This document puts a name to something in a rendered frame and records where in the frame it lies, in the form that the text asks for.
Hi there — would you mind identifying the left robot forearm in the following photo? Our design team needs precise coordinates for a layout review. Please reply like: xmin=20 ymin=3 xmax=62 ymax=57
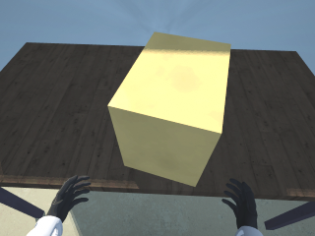
xmin=27 ymin=215 xmax=63 ymax=236

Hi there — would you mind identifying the left robot hand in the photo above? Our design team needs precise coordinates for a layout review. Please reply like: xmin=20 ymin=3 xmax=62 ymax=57
xmin=46 ymin=175 xmax=91 ymax=223

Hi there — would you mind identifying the table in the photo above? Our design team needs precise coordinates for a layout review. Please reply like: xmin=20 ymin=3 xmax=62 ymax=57
xmin=0 ymin=42 xmax=315 ymax=230

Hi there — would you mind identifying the right robot forearm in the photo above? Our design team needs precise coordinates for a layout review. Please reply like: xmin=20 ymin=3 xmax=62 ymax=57
xmin=234 ymin=225 xmax=263 ymax=236

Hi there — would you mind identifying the carton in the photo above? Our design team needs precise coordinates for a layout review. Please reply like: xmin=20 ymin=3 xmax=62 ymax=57
xmin=107 ymin=31 xmax=231 ymax=187

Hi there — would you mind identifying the right robot hand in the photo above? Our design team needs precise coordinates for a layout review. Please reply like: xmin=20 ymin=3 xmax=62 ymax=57
xmin=222 ymin=178 xmax=258 ymax=229

